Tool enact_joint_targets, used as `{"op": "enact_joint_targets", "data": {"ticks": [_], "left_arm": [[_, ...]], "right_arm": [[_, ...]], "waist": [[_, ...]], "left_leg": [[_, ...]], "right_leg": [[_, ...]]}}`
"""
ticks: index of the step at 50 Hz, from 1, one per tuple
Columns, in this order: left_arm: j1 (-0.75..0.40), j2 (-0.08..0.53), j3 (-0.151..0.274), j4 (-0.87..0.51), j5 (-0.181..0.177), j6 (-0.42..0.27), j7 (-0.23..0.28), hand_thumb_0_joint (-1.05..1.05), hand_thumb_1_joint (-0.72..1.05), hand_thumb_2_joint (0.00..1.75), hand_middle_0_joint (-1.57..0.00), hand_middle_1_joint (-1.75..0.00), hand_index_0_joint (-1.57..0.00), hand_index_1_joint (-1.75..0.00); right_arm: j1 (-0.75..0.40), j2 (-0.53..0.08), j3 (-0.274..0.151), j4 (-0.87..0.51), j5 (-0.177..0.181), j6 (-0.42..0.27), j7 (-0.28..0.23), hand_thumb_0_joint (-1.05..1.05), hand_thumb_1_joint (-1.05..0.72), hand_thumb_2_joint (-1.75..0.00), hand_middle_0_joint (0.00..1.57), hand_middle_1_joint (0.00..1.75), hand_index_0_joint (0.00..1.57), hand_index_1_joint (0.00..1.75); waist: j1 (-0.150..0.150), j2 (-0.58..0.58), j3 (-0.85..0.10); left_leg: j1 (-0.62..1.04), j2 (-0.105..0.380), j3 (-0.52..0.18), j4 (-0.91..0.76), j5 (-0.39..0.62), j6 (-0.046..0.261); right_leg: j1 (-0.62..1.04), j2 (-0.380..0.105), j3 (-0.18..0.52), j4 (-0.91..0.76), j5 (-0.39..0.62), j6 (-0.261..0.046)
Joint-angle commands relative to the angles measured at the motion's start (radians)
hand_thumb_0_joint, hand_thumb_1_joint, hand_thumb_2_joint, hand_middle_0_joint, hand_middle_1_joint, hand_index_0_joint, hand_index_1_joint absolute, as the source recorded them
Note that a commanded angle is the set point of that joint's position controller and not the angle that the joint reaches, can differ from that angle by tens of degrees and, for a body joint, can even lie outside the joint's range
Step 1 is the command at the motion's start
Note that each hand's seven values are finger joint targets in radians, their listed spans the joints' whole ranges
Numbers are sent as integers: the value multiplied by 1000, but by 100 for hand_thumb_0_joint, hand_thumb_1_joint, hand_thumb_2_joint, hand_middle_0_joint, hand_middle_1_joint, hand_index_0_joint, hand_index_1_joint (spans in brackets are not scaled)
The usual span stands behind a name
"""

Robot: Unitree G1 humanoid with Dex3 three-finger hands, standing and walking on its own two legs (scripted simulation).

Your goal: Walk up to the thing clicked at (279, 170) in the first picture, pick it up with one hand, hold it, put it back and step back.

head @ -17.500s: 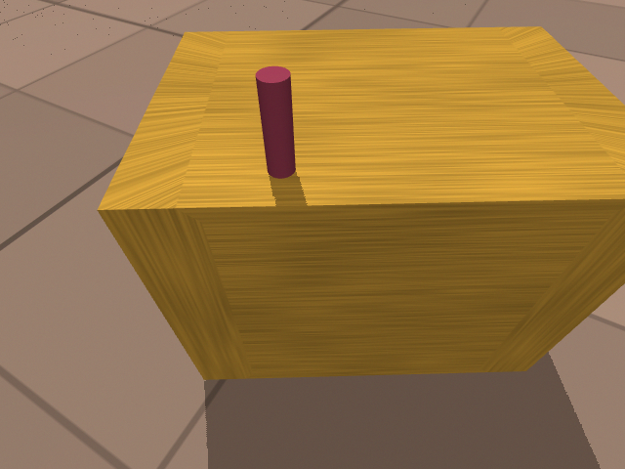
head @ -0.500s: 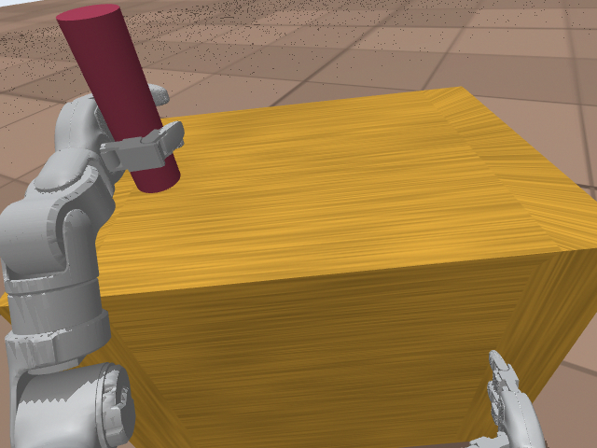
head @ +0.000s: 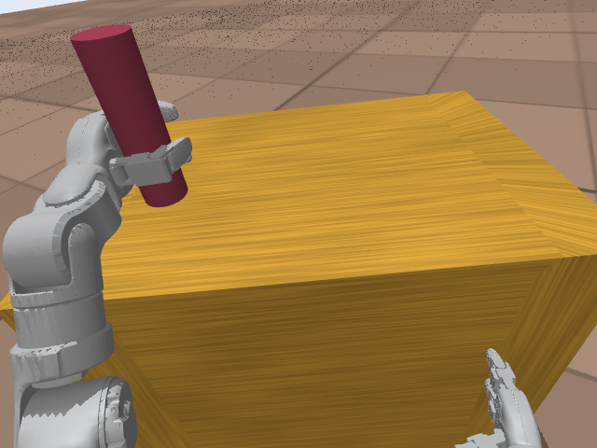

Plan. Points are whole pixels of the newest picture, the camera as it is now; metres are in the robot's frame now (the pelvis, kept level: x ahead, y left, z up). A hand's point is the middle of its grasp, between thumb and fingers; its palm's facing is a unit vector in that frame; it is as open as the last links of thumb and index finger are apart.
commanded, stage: hold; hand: left
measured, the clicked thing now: (138, 125) +0.34 +0.16 +0.33
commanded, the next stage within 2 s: crouch in 0.66 s
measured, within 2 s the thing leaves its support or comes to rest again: neither
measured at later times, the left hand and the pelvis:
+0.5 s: hand (161, 142) +0.34 +0.15 +0.31, palm faces +0.13 -0.99 -0.01, open 6.9 cm; pelvis +0.01 +0.00 +0.00, yaw +0 degrees
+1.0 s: hand (157, 139) +0.36 +0.16 +0.31, palm faces +0.16 -0.99 +0.00, open 6.9 cm; pelvis +0.00 +0.00 +0.00, yaw +0 degrees
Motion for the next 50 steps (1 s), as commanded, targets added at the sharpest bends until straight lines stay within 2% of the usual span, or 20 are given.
{"op": "enact_joint_targets", "data": {"ticks": [1, 3, 4, 8, 11, 14, 19, 20, 21, 24, 26, 30, 33, 37, 38, 39, 40, 42, 46, 50], "left_arm": [[-613, 258, 101, -294, 9, -152, 14, 0, 36, 136, -132, -146, -134, -146], [-620, 277, 112, -330, 13, -166, 11, 0, 37, 135, -131, -144, -133, -145], [-606, 278, 123, -308, 12, -167, 10, 0, 38, 135, -132, -145, -134, -146], [-593, 257, 98, -337, 15, -170, -9, 0, 41, 137, -133, -146, -135, -146], [-564, 222, 68, -337, 8, -159, -37, 0, 41, 138, -135, -147, -136, -148], [-548, 231, 84, -292, -2, -137, -54, 0, 43, 139, -135, -147, -137, -148], [-526, 226, 105, -244, -15, -107, -42, 0, 47, 138, -135, -147, -136, -147], [-524, 241, 127, -224, -17, -104, -37, 0, 45, 139, -135, -148, -137, -148], [-542, 238, 111, -238, -11, -102, -29, 0, 44, 139, -134, -147, -136, -148], [-555, 244, 121, -230, -12, -110, -10, 0, 41, 136, -132, -146, -134, -146], [-591, 243, 109, -253, -2, -121, 1, 0, 38, 136, -132, -145, -133, -146], [-632, 254, 96, -280, 12, -148, 15, 0, 36, 134, -133, -145, -134, -146], [-647, 264, 96, -311, 23, -164, 11, 0, 41, 136, -135, -146, -136, -147], [-625, 250, 76, -340, 17, -171, -18, 0, 40, 137, -136, -148, -137, -149], [-615, 263, 91, -315, 15, -171, -28, 0, 45, 144, -142, -153, -142, -155], [-608, 270, 91, -323, 15, -168, -37, 0, 46, 137, -142, -149, -142, -150], [-598, 276, 103, -280, 14, -158, -43, 0, 45, 136, -144, -149, -144, -150], [-582, 249, 91, -223, 9, -141, -49, 0, 45, 136, -144, -149, -144, -150], [-559, 220, 91, -43, 0, -117, -28, 0, 43, 134, -142, -147, -143, -148], [-566, 230, 87, 102, 19, -160, 1, 0, 43, 131, -138, -144, -139, -144]], "right_arm": [[-161, -128, -48, -201, 0, -63, -9, 0, 52, -6, 5, 5, 5, 5], [-170, -115, -35, -193, -1, -63, -9, 0, 52, -6, 5, 5, 5, 5], [-159, -116, -35, -195, -3, -63, -12, 0, 52, -6, 5, 5, 5, 5], [-182, -127, -38, -183, -11, -69, -14, 0, 52, -6, 5, 5, 5, 5], [-191, -107, -12, -175, -12, -71, -14, 0, 52, -6, 5, 5, 5, 5], [-184, -125, -24, -166, -14, -69, -18, 0, 53, -6, 5, 5, 5, 5], [-169, -131, -43, -150, -7, -62, -14, 0, 54, -6, 5, 5, 5, 5], [-152, -127, -42, -144, -8, -57, -14, 0, 53, -6, 5, 5, 5, 5], [-169, -128, -42, -163, -5, -57, -12, 0, 54, -6, 5, 5, 5, 5], [-142, -121, -45, -159, -2, -51, -7, 0, 53, -6, 5, 5, 5, 5], [-141, -112, -41, -173, 0, -52, -4, 0, 53, -6, 5, 5, 5, 5], [-161, -117, -41, -175, -4, -55, -6, 0, 52, -6, 5, 5, 5, 5], [-169, -130, -49, -184, -7, -59, -11, 0, 52, -6, 5, 5, 5, 5], [-194, -116, -22, -184, -11, -67, -13, 0, 51, -7, 5, 5, 5, 5], [-185, -121, -23, -182, -13, -69, -15, 0, 51, -8, 5, 5, 5, 5], [-196, -120, -21, -175, -12, -68, -13, 0, 54, -6, 5, 5, 5, 5], [-187, -132, -34, -163, -14, -69, -16, 0, 55, -5, 5, 5, 5, 5], [-184, -126, -35, -123, -17, -63, -15, 0, 55, -5, 5, 5, 5, 5], [-178, -129, -49, -79, -17, -65, -17, 0, 56, -5, 5, 5, 5, 5], [-159, -156, -63, -101, -20, -69, -23, 0, 56, -5, 5, 5, 5, 5]], "waist": [[-2, -74, -216], [15, -42, -234], [6, -51, -231], [8, -12, -256], [10, -26, -239], [0, -71, -217], [5, -106, -167], [3, -135, -167], [3, -120, -169], [-3, -150, -160], [-2, -112, -205], [-2, -72, -203], [-2, -26, -275], [7, -8, -265], [5, -38, -258], [13, -29, -256], [1, -38, -241], [5, -47, -196], [-14, -124, -108], [-25, -196, -85]], "left_leg": [[202, -7, 6, -48, 58, 10], [203, -9, 6, -43, 78, 8], [201, -6, 9, -42, 87, 7], [220, -1, 4, -39, 98, 0], [213, -2, 0, -43, 86, 5], [195, -3, 5, -46, 81, 9], [175, -6, 6, -53, 62, 10], [174, -6, 5, -54, 61, 13], [180, -9, 7, -54, 63, 14], [173, -14, 11, -49, 63, 19], [198, -17, 13, -43, 94, 17], [200, -12, 10, -46, 82, 12], [244, -7, 4, -37, 111, 5], [240, 1, -6, -42, 120, 1], [228, 4, -6, -43, 106, 3], [221, 0, -7, -43, 114, 6], [216, -1, -2, -44, 103, 6], [189, 0, -4, -55, 70, 5], [151, -3, -1, -72, 0, 10], [138, -8, 5, -74, -17, 19]], "right_leg": [[-110, 11, -29, -130, 132, -2], [-98, 8, -25, -124, 144, -4], [-98, 10, -24, -123, 151, -2], [-98, 16, -29, -116, 157, -9], [-98, 18, -31, -124, 148, -8], [-97, 22, -26, -131, 151, 1], [-114, 22, -31, -137, 134, 1], [-107, 22, -33, -142, 136, 6], [-117, 20, -32, -140, 139, 4], [-118, 12, -25, -144, 145, 10], [-113, 8, -23, -135, 176, 7], [-112, 6, -25, -127, 165, 1], [-101, 8, -30, -118, 183, -4], [-96, 16, -35, -115, 178, -9], [-89, 18, -35, -117, 167, -7], [-86, 17, -33, -118, 175, -8], [-95, 18, -30, -120, 168, -5], [-108, 19, -30, -126, 142, -5], [-155, 20, -28, -150, 94, 3], [-168, 17, -29, -161, 78, 8]]}}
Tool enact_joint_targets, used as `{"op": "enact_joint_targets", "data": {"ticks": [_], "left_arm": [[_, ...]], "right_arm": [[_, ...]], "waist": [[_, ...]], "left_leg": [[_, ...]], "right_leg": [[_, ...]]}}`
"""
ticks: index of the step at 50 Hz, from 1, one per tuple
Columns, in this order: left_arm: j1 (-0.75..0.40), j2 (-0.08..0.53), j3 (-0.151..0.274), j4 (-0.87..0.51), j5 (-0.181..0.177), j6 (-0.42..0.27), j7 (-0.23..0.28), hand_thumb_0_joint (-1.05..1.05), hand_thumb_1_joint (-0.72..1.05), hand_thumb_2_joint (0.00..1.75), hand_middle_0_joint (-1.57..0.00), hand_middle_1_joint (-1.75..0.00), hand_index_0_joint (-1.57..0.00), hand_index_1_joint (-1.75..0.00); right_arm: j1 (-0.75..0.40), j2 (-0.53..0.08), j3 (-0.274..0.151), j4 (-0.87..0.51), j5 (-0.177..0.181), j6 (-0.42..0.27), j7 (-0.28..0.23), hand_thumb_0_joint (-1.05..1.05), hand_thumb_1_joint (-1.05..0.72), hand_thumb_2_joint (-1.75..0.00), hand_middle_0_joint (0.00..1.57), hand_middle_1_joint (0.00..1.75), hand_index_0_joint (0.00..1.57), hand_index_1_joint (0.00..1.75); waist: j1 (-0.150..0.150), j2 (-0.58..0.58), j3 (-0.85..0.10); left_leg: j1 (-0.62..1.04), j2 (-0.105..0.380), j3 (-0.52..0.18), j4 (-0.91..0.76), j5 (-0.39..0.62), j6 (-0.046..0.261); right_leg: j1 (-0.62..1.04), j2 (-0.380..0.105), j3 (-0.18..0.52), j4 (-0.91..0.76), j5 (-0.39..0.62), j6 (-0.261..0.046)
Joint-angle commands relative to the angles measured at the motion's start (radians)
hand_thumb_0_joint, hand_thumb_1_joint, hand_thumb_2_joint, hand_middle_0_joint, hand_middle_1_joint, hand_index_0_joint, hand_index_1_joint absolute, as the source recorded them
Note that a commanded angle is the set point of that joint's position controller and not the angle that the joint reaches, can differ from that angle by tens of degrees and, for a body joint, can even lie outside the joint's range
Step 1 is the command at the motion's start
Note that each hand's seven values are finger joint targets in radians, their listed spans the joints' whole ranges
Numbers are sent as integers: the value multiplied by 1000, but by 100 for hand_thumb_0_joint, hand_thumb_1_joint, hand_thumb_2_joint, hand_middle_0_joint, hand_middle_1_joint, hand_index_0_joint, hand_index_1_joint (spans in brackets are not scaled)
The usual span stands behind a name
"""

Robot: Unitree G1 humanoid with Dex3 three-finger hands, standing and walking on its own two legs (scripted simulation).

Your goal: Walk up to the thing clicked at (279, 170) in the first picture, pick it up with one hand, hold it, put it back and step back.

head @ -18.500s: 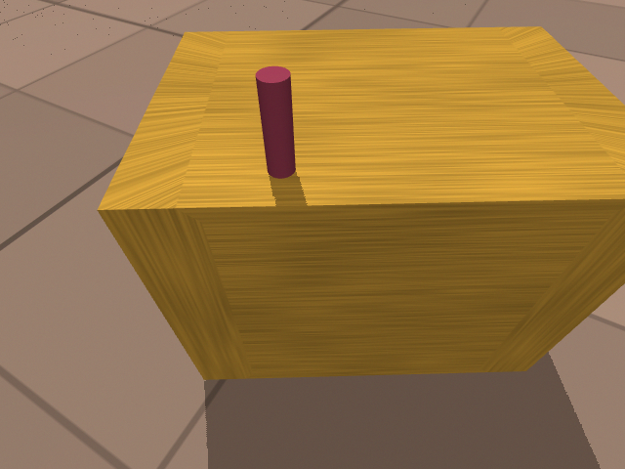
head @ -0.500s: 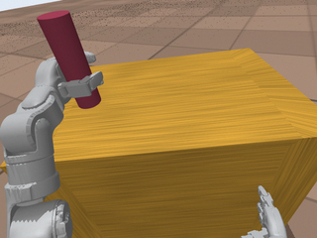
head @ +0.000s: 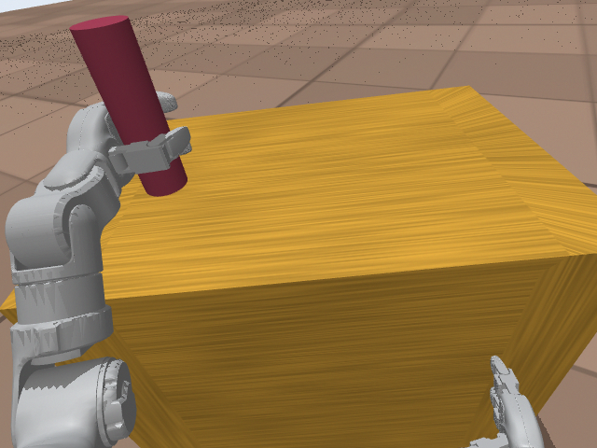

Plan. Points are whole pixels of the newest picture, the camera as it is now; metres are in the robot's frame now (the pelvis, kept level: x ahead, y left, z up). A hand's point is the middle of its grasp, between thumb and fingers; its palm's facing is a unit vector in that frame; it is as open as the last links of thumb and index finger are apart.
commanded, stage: crouch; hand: left
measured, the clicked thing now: (138, 115) +0.36 +0.17 +0.33
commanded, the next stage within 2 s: lower in 0.90 s
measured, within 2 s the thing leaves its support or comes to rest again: neither
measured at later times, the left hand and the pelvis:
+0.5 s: hand (169, 182) +0.41 +0.19 +0.21, palm faces +0.21 -0.98 -0.01, open 6.9 cm; pelvis +0.00 +0.00 +0.00, yaw -1 degrees
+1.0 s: hand (178, 197) +0.44 +0.20 +0.17, palm faces +0.22 -0.98 -0.01, open 6.9 cm; pelvis +0.02 +0.01 +0.00, yaw -1 degrees
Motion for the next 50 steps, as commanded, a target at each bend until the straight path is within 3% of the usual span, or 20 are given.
{"op": "enact_joint_targets", "data": {"ticks": [1, 4, 7, 9, 11, 12, 15, 17, 21, 23, 24, 29, 32, 35, 36, 39, 41, 42, 49, 50], "left_arm": [[-495, 207, 69, -41, 22, -132, 35, 0, 46, 131, -136, -142, -137, -143], [-515, 241, 69, -67, 45, -229, 29, 0, 45, 129, -137, -142, -138, -142], [-636, 304, 74, -170, 63, -337, 8, 0, 52, 130, -137, -141, -138, -142], [-651, 309, 71, -190, 65, -399, -13, 0, 53, 131, -139, -143, -139, -144], [-616, 321, 92, -195, 64, -444, -21, 0, 54, 134, -141, -146, -141, -146], [-625, 305, 67, -205, 66, -461, -24, 0, 54, 134, -141, -145, -142, -146], [-616, 319, 83, -209, 61, -511, -21, 0, 50, 136, -141, -147, -142, -148], [-591, 304, 74, -165, 70, -523, -13, 0, 49, 136, -141, -147, -141, -148], [-525, 316, 91, -37, 73, -531, -11, 0, 49, 136, -140, -147, -140, -148], [-491, 291, 80, 14, 71, -537, -29, 0, 50, 136, -139, -147, -140, -148], [-467, 280, 66, 43, 70, -545, -41, 0, 51, 137, -140, -148, -141, -148], [-438, 229, 45, 123, 60, -579, -73, 0, 49, 133, -140, -146, -141, -147], [-479, 235, 44, 129, 67, -609, -66, 0, 47, 134, -140, -146, -140, -147], [-549, 304, 80, 67, 81, -658, -53, 0, 46, 134, -138, -145, -139, -146], [-526, 289, 66, 122, 91, -668, -52, 0, 46, 134, -138, -144, -138, -145], [-554, 319, 92, 51, 89, -727, -49, 0, 48, 135, -138, -145, -139, -146], [-536, 307, 80, 30, 90, -754, -49, 0, 49, 137, -138, -146, -139, -147], [-527, 301, 77, 31, 91, -763, -48, 0, 47, 136, -138, -147, -139, -147], [-478, 280, 56, 112, 106, -777, -30, 0, 44, 141, -140, -150, -141, -151], [-495, 308, 78, 89, 102, -780, -30, 0, 45, 141, -142, -151, -142, -152]], "right_arm": [[-118, -141, -50, -179, -3, -66, -13, 0, 56, -5, 5, 5, 5, 5], [-98, -138, -52, -175, -8, -74, -21, 0, 55, -5, 5, 5, 5, 5], [-99, -128, -35, -195, -15, -89, -36, 0, 55, -5, 5, 5, 5, 5], [-126, -144, -44, -192, -21, -104, -51, 0, 54, -6, 5, 5, 5, 5], [-168, -139, -29, -192, -29, -114, -65, 0, 54, -6, 5, 5, 5, 5], [-191, -106, 3, -186, -30, -119, -65, 0, 54, -6, 5, 5, 5, 5], [-225, -118, -1, -189, -43, -129, -76, 0, 53, -6, 5, 5, 5, 5], [-197, -83, 26, -161, -48, -125, -81, 0, 53, -6, 5, 5, 5, 5], [-129, -146, -31, -117, -49, -113, -96, 0, 53, -6, 5, 5, 5, 5], [-91, -117, -14, -103, -48, -114, -92, 0, 54, -6, 5, 5, 5, 5], [-77, -137, -33, -105, -48, -111, -94, 0, 54, -6, 5, 5, 5, 5], [-86, -78, 28, -190, -44, -112, -66, 0, 54, -5, 5, 5, 5, 5], [-82, -80, 28, -179, -45, -107, -52, 0, 55, -5, 5, 5, 5, 5], [-69, -135, -20, -197, -48, -110, -46, 0, 55, -5, 5, 5, 5, 5], [-78, -137, -17, -209, -48, -110, -43, 0, 54, -5, 5, 5, 5, 5], [-80, -131, -17, -210, -49, -107, -39, 0, 54, -6, 5, 5, 5, 5], [-86, -104, 5, -218, -51, -106, -36, 0, 53, -6, 5, 5, 5, 5], [-84, -77, 34, -209, -54, -102, -34, 0, 53, -6, 5, 5, 5, 5], [-110, -82, 23, -185, -54, -72, -35, 0, 53, -6, 5, 5, 5, 5], [-92, -103, 5, -175, -55, -70, -38, 0, 53, -6, 5, 5, 5, 5]], "waist": [[-31, -210, -104], [-30, -176, -146], [-35, -82, -265], [-36, -50, -300], [-25, -24, -330], [-18, 7, -343], [-22, 20, -375], [-28, 13, -358], [-57, -7, -311], [-63, -33, -279], [-79, -75, -272], [-54, -120, -221], [-47, -70, -206], [-56, -22, -295], [-62, -36, -288], [-52, -28, -372], [-52, -30, -409], [-45, -32, -395], [-55, 33, -320], [-61, 25, -317]], "left_leg": [[157, -8, 9, -68, -4, 17], [171, -8, 5, -58, 13, 19], [234, -6, 0, -36, 51, 15], [252, 2, -11, -27, 72, 10], [261, 10, -17, -20, 73, 4], [264, 9, -20, -15, 76, 2], [249, 16, -17, -20, 57, -6], [241, 17, -16, -21, 47, -6], [230, 15, -8, -26, 44, -2], [220, 14, -5, -27, 53, 3], [218, 12, -1, -23, 74, 10], [185, 13, 1, -25, 130, 19], [192, 15, -4, -36, 113, 10], [251, 22, -14, -28, 140, 4], [253, 27, -19, -30, 131, 1], [295, 26, -24, -4, 200, 5], [308, 25, -20, 16, 269, 11], [290, 24, -20, 18, 275, 12], [256, 27, -11, -11, 214, 1], [257, 25, -8, -10, 210, 4]], "right_leg": [[-168, 17, -22, -152, 91, 6], [-168, 8, -17, -137, 110, 5], [-164, 1, -9, -122, 144, 1], [-167, 6, -15, -107, 162, -4], [-162, 11, -16, -99, 151, -9], [-157, 9, -17, -98, 151, -11], [-132, 19, -18, -97, 140, -11], [-146, 23, -20, -99, 131, -10], [-159, 27, -17, -114, 149, -6], [-168, 28, -18, -115, 159, -4], [-171, 26, -14, -121, 188, 3], [-159, 25, -18, -110, 234, 4], [-183, 25, -21, -110, 207, -5], [-172, 25, -20, -107, 214, -9], [-175, 29, -24, -106, 206, -10], [-145, 27, -21, -96, 251, -8], [-123, 26, -18, -91, 311, -3], [-118, 26, -19, -90, 315, -2], [-138, 28, -16, -110, 273, -10], [-132, 26, -15, -113, 275, -8]]}}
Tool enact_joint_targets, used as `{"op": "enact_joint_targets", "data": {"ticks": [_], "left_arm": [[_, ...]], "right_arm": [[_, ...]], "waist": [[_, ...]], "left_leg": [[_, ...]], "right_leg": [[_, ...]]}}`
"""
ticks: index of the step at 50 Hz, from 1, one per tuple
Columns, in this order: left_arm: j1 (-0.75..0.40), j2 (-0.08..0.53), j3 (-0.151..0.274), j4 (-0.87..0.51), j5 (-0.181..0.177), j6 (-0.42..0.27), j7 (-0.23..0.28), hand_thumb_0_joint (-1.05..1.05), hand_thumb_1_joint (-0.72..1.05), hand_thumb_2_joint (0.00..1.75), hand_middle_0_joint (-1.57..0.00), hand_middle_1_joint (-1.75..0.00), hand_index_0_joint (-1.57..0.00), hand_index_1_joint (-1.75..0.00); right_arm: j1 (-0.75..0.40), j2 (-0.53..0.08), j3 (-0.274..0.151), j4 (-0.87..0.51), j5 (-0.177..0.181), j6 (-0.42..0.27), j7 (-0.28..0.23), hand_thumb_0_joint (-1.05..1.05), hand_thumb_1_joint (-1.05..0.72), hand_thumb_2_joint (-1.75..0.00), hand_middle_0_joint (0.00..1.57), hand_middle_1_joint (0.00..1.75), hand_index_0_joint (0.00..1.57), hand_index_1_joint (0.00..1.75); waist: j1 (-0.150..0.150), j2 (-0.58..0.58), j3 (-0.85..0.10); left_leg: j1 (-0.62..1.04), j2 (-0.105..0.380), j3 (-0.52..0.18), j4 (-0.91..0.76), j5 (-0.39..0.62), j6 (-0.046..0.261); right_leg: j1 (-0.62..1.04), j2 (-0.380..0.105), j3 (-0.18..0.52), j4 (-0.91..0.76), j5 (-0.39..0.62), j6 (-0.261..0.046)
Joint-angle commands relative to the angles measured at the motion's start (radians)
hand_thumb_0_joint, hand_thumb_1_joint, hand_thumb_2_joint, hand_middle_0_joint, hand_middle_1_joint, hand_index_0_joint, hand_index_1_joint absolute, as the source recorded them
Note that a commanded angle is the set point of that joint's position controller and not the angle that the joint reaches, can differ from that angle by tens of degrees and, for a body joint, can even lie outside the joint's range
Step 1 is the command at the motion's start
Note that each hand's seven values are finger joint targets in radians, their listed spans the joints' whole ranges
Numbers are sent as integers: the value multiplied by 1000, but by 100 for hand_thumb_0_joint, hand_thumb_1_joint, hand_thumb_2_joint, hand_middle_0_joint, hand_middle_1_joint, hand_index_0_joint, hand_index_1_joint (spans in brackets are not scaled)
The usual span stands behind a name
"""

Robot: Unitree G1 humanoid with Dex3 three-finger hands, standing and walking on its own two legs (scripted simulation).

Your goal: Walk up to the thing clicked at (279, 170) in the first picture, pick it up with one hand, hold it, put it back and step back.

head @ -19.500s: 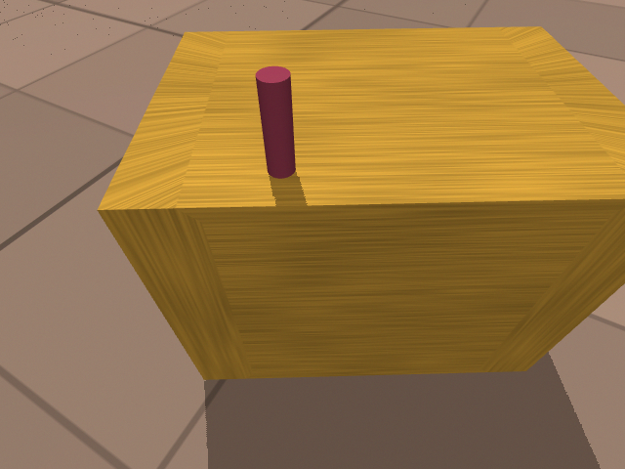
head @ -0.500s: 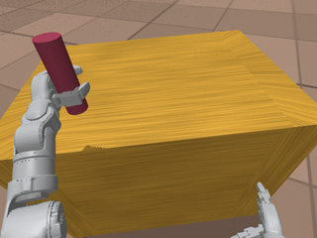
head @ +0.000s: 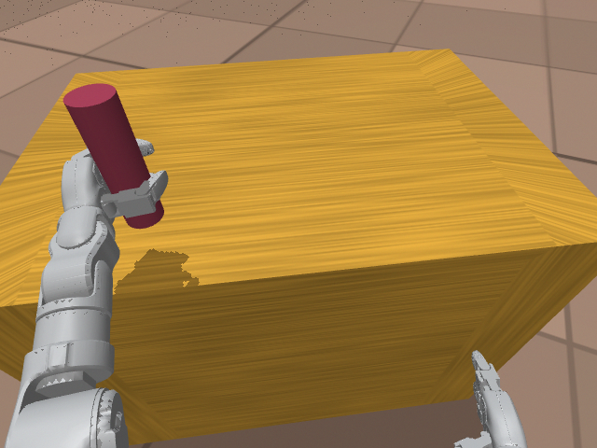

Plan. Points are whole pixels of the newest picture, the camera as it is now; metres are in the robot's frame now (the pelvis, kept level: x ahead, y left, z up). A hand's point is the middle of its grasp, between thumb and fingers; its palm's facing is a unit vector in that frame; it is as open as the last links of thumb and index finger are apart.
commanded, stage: lower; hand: left
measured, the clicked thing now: (121, 164) +0.41 +0.21 +0.20
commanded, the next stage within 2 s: loosen in 0.50 s
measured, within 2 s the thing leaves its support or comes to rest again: neither
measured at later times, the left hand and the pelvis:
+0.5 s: hand (148, 210) +0.41 +0.21 +0.11, palm faces +0.25 -0.97 -0.01, open 6.9 cm; pelvis +0.00 +0.00 +0.00, yaw +0 degrees
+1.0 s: hand (148, 211) +0.42 +0.21 +0.11, palm faces +0.24 -0.97 -0.01, open 7.5 cm; pelvis +0.00 +0.00 +0.00, yaw +0 degrees
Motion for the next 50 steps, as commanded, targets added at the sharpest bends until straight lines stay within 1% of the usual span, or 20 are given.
{"op": "enact_joint_targets", "data": {"ticks": [1, 4, 8, 12, 13, 17, 20, 22, 24, 25, 26, 28, 29, 31, 38, 41, 42, 47, 48, 50], "left_arm": [[-571, 290, 83, -269, -15, -120, 0, 0, 45, 140, -144, -152, -144, -154], [-476, 221, 53, -179, -25, -123, -25, 0, 49, 138, -144, -152, -145, -153], [-476, 216, 55, -159, -34, -161, -36, 0, 46, 135, -142, -150, -143, -150], [-566, 244, 44, -227, -25, -227, -27, 0, 45, 135, -142, -150, -143, -150], [-581, 279, 78, -229, -26, -243, -17, 0, 44, 135, -141, -149, -142, -150], [-586, 314, 97, -261, -21, -310, -4, 0, 44, 134, -137, -147, -139, -148], [-580, 322, 99, -272, -16, -342, -3, 0, 47, 136, -137, -148, -138, -148], [-566, 295, 70, -262, -13, -358, -7, 0, 47, 137, -139, -149, -140, -150], [-554, 307, 84, -195, -10, -363, -6, 0, 46, 138, -140, -150, -141, -150], [-510, 247, 47, -116, -11, -359, -13, 0, 47, 138, -141, -150, -141, -151], [-489, 274, 72, -98, -15, -364, -15, 0, 47, 139, -142, -151, -142, -152], [-451, 221, 29, -26, -19, -362, -31, 0, 49, 139, -142, -151, -143, -152], [-479, 247, 34, -60, -18, -370, -37, 0, 49, 139, -144, -152, -145, -153], [-448, 256, 42, -24, -16, -375, -43, 0, 49, 129, -145, -146, -147, -146], [-581, 288, 62, -176, -45, -428, -40, 0, 16, 88, -118, -114, -121, -112], [-540, 292, 68, -100, -31, -430, -28, 0, 8, 84, -115, -111, -118, -109], [-565, 295, 64, -143, -29, -436, -25, 0, 7, 81, -115, -110, -118, -108], [-487, 256, 46, -15, -20, -425, -24, 0, 1, 77, -111, -106, -114, -104], [-546, 273, 46, -100, -25, -434, -26, 0, 2, 75, -110, -103, -113, -101], [-520, 272, 49, -73, -27, -431, -27, 0, 3, 73, -108, -101, -111, -99]], "right_arm": [[-62, -139, -66, -123, -2, -37, -11, 0, 52, -6, 5, 5, 5, 5], [-68, -111, -52, -85, 3, -26, 3, 0, 53, -6, 5, 5, 5, 5], [-79, -111, -37, -131, 2, -12, 14, 0, 53, -6, 5, 5, 5, 5], [-136, -141, -55, -167, 3, 0, 12, 0, 53, -6, 5, 5, 5, 5], [-118, -151, -62, -143, -1, 5, 10, 0, 53, -6, 5, 5, 5, 5], [-110, -171, -72, -178, -7, 23, 0, 0, 52, -6, 5, 5, 5, 5], [-89, -128, -44, -146, -9, 48, -1, 0, 51, -6, 5, 5, 5, 5], [-143, -91, -14, -169, -5, 59, 0, 0, 52, -6, 5, 5, 5, 5], [-121, -109, -39, -132, -6, 79, -5, 0, 52, -6, 5, 5, 5, 5], [-116, -91, -20, -136, -6, 83, -1, 0, 52, -6, 5, 5, 5, 5], [-126, -112, -43, -124, -5, 89, -3, 0, 52, -6, 5, 5, 5, 5], [-101, -125, -53, -111, -3, 98, -1, 0, 53, -6, 5, 5, 5, 5], [-101, -133, -54, -128, -3, 102, 1, 0, 53, -6, 5, 5, 5, 5], [-91, -137, -63, -123, 0, 107, 5, 0, 53, -5, 5, 5, 5, 5], [-133, -151, -61, -259, -2, 118, 0, 0, 51, -5, 5, 5, 5, 5], [-118, -138, -63, -216, -3, 131, 0, 0, 50, -5, 5, 5, 5, 5], [-113, -136, -57, -221, -4, 134, -1, 0, 50, -5, 5, 5, 5, 5], [-96, -119, -53, -194, -5, 149, 3, 0, 51, -5, 5, 5, 5, 5], [-103, -130, -61, -220, -3, 150, 3, 0, 51, -5, 5, 5, 5, 5], [-83, -120, -53, -200, -3, 154, 4, 0, 52, -5, 5, 5, 5, 5]], "waist": [[-19, 67, -355], [-15, 29, -268], [-21, -30, -277], [-10, 21, -355], [-14, 12, -359], [-19, 53, -479], [-8, 64, -502], [-4, 100, -464], [-14, 85, -405], [-27, 74, -364], [-25, 65, -334], [-44, 63, -298], [-41, 71, -323], [-36, 42, -307], [-24, 46, -496], [-19, 68, -403], [-15, 92, -446], [-30, 65, -343], [-29, 92, -404], [-29, 75, -365]], "left_leg": [[332, 8, -25, -33, 255, 4], [273, 6, -22, -43, 235, 10], [266, 2, -19, -41, 233, 20], [315, 5, -27, -41, 231, 11], [316, 7, -29, -35, 226, 11], [371, 14, -39, -9, 300, 6], [355, 7, -29, 13, 368, 15], [326, 3, -21, 4, 333, 13], [297, 7, -22, -7, 293, 14], [280, 6, -17, -12, 261, 14], [252, 7, -20, -16, 235, 14], [252, 14, -22, -21, 215, 12], [260, 16, -24, -18, 222, 13], [247, 16, -28, -15, 225, 15], [334, 18, -35, 6, 308, 17], [283, 18, -36, 2, 269, 9], [310, 18, -34, 2, 266, 7], [247, 21, -36, -7, 198, 5], [276, 21, -33, -8, 200, 4], [261, 23, -38, -7, 200, 3]], "right_leg": [[-71, 11, -34, -84, 286, -10], [-88, 12, -36, -87, 281, -8], [-83, 10, -35, -89, 290, -1], [-98, 10, -34, -81, 267, -8], [-108, 10, -33, -77, 259, -7], [-81, 15, -33, -61, 304, -11], [-43, 7, -21, -53, 384, -4], [-52, 3, -18, -54, 364, -6], [-78, 5, -20, -64, 330, -7], [-93, 4, -19, -69, 309, -7], [-105, 5, -20, -71, 287, -9], [-142, 9, -26, -68, 268, -12], [-136, 9, -25, -70, 272, -12], [-142, 9, -29, -63, 272, -11], [-83, 9, -27, -47, 335, -8], [-117, 11, -29, -43, 291, -14], [-111, 10, -27, -41, 288, -15], [-144, 15, -32, -49, 232, -19], [-132, 12, -26, -54, 239, -19], [-144, 15, -33, -51, 229, -21]]}}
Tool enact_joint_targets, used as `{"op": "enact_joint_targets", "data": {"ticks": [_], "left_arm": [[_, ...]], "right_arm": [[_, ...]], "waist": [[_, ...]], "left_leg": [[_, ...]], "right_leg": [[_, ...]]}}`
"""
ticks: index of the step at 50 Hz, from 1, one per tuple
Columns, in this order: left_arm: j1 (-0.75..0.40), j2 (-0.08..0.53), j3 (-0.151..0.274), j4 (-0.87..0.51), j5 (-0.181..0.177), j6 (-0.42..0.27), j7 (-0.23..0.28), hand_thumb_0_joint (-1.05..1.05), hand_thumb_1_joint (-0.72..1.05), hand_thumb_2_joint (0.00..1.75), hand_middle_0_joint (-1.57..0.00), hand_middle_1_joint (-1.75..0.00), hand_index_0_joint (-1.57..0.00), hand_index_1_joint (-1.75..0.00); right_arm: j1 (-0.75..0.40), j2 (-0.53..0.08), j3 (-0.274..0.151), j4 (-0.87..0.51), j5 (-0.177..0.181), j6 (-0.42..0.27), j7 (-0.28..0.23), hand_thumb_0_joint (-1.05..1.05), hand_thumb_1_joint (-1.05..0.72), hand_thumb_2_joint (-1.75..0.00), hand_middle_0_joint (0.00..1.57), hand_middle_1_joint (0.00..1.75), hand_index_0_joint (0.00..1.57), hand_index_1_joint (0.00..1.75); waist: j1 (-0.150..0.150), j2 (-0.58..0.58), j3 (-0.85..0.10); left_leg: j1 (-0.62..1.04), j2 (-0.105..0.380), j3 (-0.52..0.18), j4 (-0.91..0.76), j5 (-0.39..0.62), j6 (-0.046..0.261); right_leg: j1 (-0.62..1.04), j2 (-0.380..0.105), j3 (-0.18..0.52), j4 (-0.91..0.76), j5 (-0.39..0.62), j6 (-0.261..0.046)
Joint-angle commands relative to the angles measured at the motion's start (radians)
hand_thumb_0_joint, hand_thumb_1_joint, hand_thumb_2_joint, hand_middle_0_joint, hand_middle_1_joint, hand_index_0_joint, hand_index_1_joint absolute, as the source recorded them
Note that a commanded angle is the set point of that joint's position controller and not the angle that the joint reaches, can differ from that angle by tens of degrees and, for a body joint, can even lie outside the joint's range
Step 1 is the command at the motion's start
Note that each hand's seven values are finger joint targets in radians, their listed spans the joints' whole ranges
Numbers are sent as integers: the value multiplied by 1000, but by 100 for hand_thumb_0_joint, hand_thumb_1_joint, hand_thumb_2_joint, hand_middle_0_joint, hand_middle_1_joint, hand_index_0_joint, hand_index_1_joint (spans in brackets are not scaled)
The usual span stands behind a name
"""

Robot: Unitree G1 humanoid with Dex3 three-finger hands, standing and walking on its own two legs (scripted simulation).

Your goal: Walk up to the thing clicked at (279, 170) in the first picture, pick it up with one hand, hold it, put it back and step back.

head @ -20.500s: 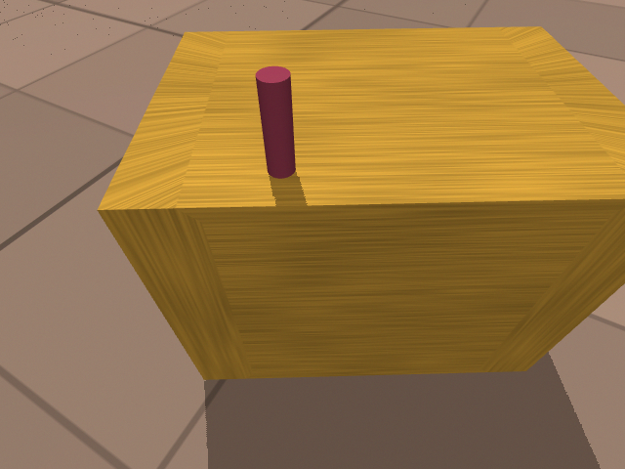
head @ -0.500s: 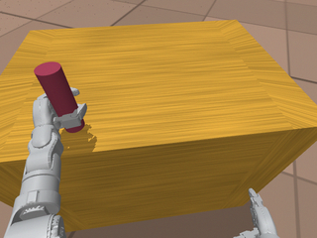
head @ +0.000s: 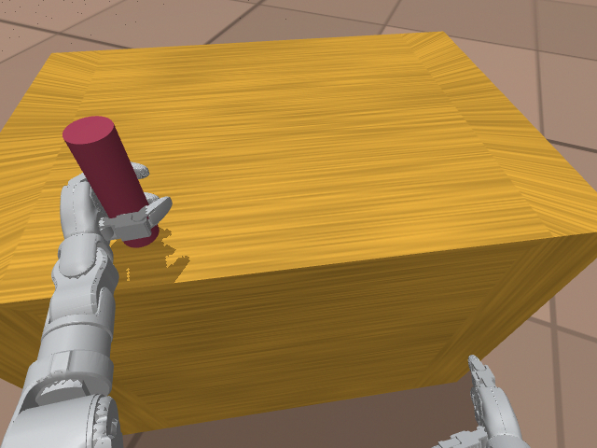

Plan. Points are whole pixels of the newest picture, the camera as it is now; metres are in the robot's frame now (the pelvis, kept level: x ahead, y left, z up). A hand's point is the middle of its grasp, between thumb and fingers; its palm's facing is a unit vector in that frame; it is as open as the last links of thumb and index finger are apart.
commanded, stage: loosen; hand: left
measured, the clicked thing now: (118, 189) +0.42 +0.22 +0.14
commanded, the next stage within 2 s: open in 0.30 s
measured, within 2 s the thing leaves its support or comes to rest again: rests again in 1.22 s
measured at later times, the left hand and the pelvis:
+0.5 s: hand (129, 197) +0.42 +0.21 +0.12, palm faces +0.25 -0.97 -0.02, open 7.7 cm; pelvis +0.00 +0.00 +0.00, yaw +0 degrees
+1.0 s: hand (101, 185) +0.42 +0.24 +0.15, palm faces +0.28 -0.96 -0.01, open 10.7 cm; pelvis +0.01 -0.01 +0.00, yaw +0 degrees
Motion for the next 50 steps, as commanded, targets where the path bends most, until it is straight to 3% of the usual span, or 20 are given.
{"op": "enact_joint_targets", "data": {"ticks": [1, 5, 6, 10, 13, 16, 17, 20, 23, 24, 28, 29, 31, 34, 35, 37, 41, 45, 47, 50], "left_arm": [[-536, 255, 57, -294, -25, -107, -1, 0, 0, 73, -108, -102, -111, -99], [-542, 243, 47, -322, -31, -106, -2, 0, -1, 70, -104, -97, -106, -95], [-566, 288, 80, -337, -33, -112, 1, 0, -2, 71, -104, -97, -106, -95], [-534, 237, 45, -279, -24, -105, -1, 0, 0, 68, -101, -94, -103, -92], [-590, 281, 70, -357, -26, -118, 0, 0, 0, 67, -100, -92, -102, -90], [-467, 212, 24, -227, -19, -91, -7, 0, 1, 67, -99, -90, -101, -89], [-488, 212, 18, -250, -19, -94, -10, 0, 0, 69, -91, -83, -93, -83], [-456, 219, 33, -219, -17, -78, -12, 0, 8, 77, -106, -96, -108, -94], [-485, 228, 33, -242, -15, -73, -12, 0, 7, 68, -86, -79, -88, -79], [-470, 244, 47, -235, -17, -71, -10, 0, 12, 66, -78, -74, -80, -73], [-495, 288, 90, -298, -15, -73, -1, 0, -1, 52, -59, -57, -60, -57], [-497, 339, 130, -301, -16, -72, 2, 0, -5, 51, -58, -56, -59, -55], [-484, 295, 108, -295, -18, -68, -2, 0, 2, 67, -74, -72, -75, -71], [-403, 250, 88, -193, -15, -43, -10, 0, 14, 91, -98, -96, -99, -95], [-389, 222, 63, -159, -16, -35, -17, 0, 22, 90, -106, -100, -106, -101], [-413, 208, 37, -178, -14, -28, -36, 0, 12, 74, -93, -84, -95, -85], [-471, 310, 86, -244, -10, -40, -46, 0, 14, 55, -65, -60, -67, -58], [-477, 395, 160, -313, -13, -51, -45, 0, -13, 36, -44, -41, -45, -40], [-480, 417, 190, -337, -25, -50, -47, 0, -19, 34, -40, -38, -42, -37], [-554, 481, 219, -410, -22, -30, -43, 0, -20, 38, -41, -40, -42, -40]], "right_arm": [[-70, -127, -44, -158, -1, -42, -7, 0, 51, -5, 5, 5, 5, 5], [-62, -136, -45, -192, 0, -42, -9, 0, 51, -5, 5, 5, 5, 5], [-74, -157, -65, -181, -1, -40, -11, 0, 51, -5, 5, 5, 5, 5], [-78, -148, -61, -193, 0, -33, -10, 0, 51, -5, 5, 5, 5, 5], [-72, -139, -48, -203, 1, -33, -11, 0, 51, -5, 5, 5, 5, 5], [-60, -130, -41, -166, 6, -28, -9, 0, 51, -5, 5, 5, 5, 5], [-59, -131, -44, -172, 5, -26, -9, 0, 52, -5, 5, 5, 5, 5], [-40, -134, -43, -175, 4, -21, -5, 0, 52, -5, 5, 5, 5, 5], [-45, -136, -49, -179, 5, -22, -3, 0, 53, -5, 5, 5, 5, 5], [-35, -174, -82, -173, 5, -18, -6, 0, 54, -5, 5, 5, 5, 5], [-35, -123, -36, -241, 9, -15, 0, 0, 54, -5, 5, 5, 5, 5], [-15, -157, -62, -240, 8, -12, -4, 0, 53, -5, 5, 5, 5, 5], [-28, -99, -22, -234, 11, -12, -1, 0, 51, -6, 5, 5, 5, 5], [-49, -114, -29, -230, 11, -8, 0, 0, 52, -6, 5, 5, 5, 5], [-39, -138, -45, -239, 10, -8, -2, 0, 52, -5, 5, 5, 5, 5], [-41, -136, -38, -228, 12, -11, 0, 0, 53, -5, 5, 5, 5, 5], [-23, -188, -80, -252, 16, -15, -3, 0, 55, -5, 5, 5, 5, 5], [12, -135, -36, -278, 21, -11, -2, 0, 54, -5, 5, 5, 5, 5], [27, -109, -11, -288, 23, -11, 0, 0, 55, -5, 5, 5, 5, 5], [20, -125, -40, -250, 23, -10, -3, 0, 55, -5, 5, 5, 5, 5]], "waist": [[-7, 78, -364], [-9, 49, -392], [1, 61, -395], [-8, 51, -376], [9, 68, -443], [-7, 32, -308], [-16, 46, -327], [-9, 23, -320], [-11, 25, -314], [-14, 25, -311], [11, 31, -366], [15, 26, -384], [22, 28, -352], [13, 8, -281], [-1, -5, -272], [-9, 26, -282], [-9, 19, -320], [19, 10, -376], [36, 29, -373], [40, 116, -380]], "left_leg": [[346, 15, -33, -38, 218, 3], [352, 13, -31, -28, 256, 10], [340, 12, -32, -29, 246, 8], [344, 17, -37, -34, 239, 6], [368, 11, -30, -23, 259, 7], [299, 11, -29, -45, 196, 9], [313, 9, -26, -40, 201, 11], [308, 8, -24, -35, 230, 14], [314, 7, -24, -41, 212, 13], [306, 8, -26, -43, 198, 12], [319, 4, -25, -39, 233, 11], [318, 4, -25, -38, 243, 12], [312, 3, -24, -40, 236, 11], [257, 2, -19, -53, 193, 13], [255, 3, -19, -52, 192, 16], [277, 2, -14, -50, 201, 15], [314, 13, -29, -52, 219, 9], [312, -2, -18, -38, 274, 18], [314, 0, -19, -42, 276, 16], [337, -4, -13, -49, 288, 10]], "right_leg": [[-61, 9, -29, -75, 244, -18], [-36, 7, -26, -69, 284, -13], [-36, 6, -25, -69, 275, -14], [-62, 11, -28, -68, 260, -17], [-30, 5, -23, -58, 285, -14], [-69, 7, -24, -72, 238, -15], [-76, 3, -21, -72, 244, -15], [-64, 2, -23, -68, 269, -11], [-75, 2, -26, -70, 248, -13], [-84, 3, -23, -72, 238, -14], [-29, 0, -24, -71, 266, -12], [-7, 1, -23, -73, 275, -11], [-14, 0, -24, -71, 265, -10], [-40, 0, -19, -81, 233, -13], [-42, 0, -18, -82, 237, -12], [-60, -2, -13, -78, 248, -12], [-64, 6, -26, -75, 245, -17], [19, -4, -18, -72, 316, -6], [42, -3, -23, -72, 308, -8], [41, -8, -17, -85, 312, -11]]}}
